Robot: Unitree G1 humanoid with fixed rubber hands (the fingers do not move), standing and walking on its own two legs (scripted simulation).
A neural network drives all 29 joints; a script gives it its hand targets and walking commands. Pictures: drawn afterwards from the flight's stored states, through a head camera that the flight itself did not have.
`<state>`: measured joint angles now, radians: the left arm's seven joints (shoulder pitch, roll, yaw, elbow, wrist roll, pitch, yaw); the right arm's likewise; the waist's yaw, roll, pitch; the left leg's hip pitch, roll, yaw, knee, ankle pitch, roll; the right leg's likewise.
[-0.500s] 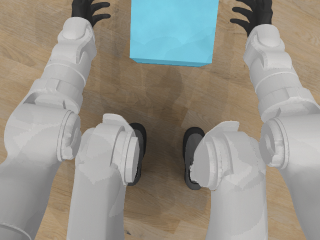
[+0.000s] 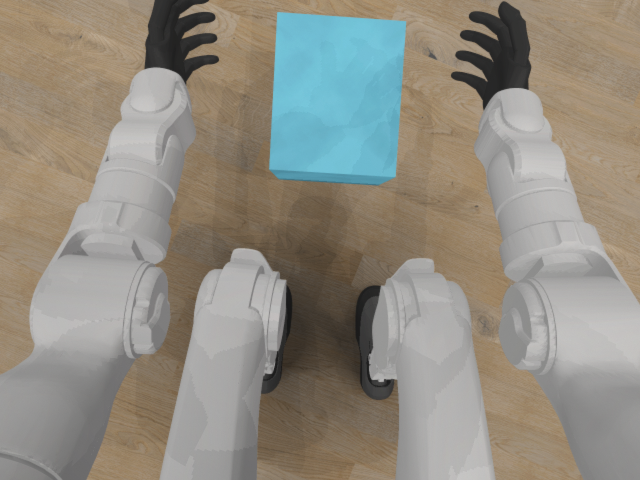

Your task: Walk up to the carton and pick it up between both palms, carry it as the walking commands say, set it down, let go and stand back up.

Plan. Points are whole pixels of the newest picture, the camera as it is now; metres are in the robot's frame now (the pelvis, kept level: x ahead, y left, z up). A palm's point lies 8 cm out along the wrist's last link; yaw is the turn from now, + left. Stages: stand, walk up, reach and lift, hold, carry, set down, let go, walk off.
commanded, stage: set down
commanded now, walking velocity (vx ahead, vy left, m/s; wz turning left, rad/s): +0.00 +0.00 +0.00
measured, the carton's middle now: (334, 110) +0.54 +0.01 -0.33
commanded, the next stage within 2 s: let go in 0.96 s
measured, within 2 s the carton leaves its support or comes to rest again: neither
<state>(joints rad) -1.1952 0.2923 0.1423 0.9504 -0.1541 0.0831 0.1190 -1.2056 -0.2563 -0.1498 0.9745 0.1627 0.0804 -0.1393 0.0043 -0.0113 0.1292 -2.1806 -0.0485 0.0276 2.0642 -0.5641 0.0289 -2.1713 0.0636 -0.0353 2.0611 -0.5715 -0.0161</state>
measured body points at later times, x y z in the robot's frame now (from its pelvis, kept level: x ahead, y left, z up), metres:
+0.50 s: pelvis +0.02 +0.00 +0.13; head +0.32 +0.01 +0.47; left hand +0.53 +0.20 +0.03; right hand +0.53 -0.17 +0.03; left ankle +0.11 +0.10 -0.38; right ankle +0.11 -0.10 -0.38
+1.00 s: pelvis +0.05 +0.00 +0.26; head +0.32 +0.02 +0.62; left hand +0.52 +0.20 +0.15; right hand +0.53 -0.17 +0.15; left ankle +0.11 +0.10 -0.38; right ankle +0.11 -0.10 -0.38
